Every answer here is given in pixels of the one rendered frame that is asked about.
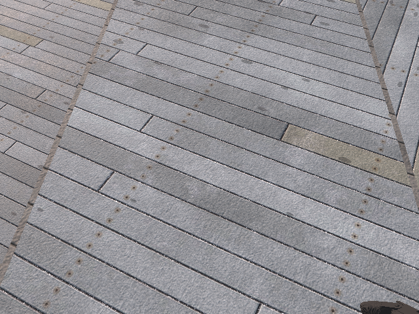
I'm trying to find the robot right hand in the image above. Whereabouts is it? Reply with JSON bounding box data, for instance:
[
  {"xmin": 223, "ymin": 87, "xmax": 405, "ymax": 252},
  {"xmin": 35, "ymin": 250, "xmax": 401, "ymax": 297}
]
[{"xmin": 360, "ymin": 301, "xmax": 419, "ymax": 314}]

